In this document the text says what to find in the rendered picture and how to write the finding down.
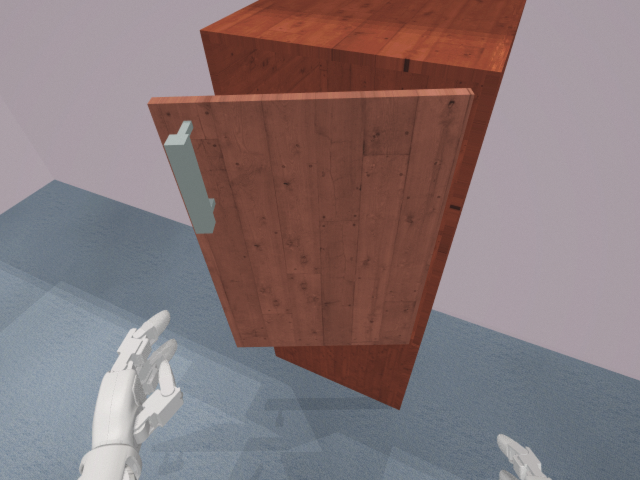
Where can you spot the right robot hand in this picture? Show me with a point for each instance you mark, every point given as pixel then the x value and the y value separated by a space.
pixel 525 463

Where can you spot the robot left forearm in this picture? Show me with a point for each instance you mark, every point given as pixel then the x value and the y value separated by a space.
pixel 111 462

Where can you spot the cupboard door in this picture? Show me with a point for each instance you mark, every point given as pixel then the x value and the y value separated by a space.
pixel 328 207

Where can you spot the left robot hand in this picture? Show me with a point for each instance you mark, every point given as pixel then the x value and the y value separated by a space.
pixel 123 390

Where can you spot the handle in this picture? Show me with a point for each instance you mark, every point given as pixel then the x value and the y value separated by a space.
pixel 184 164

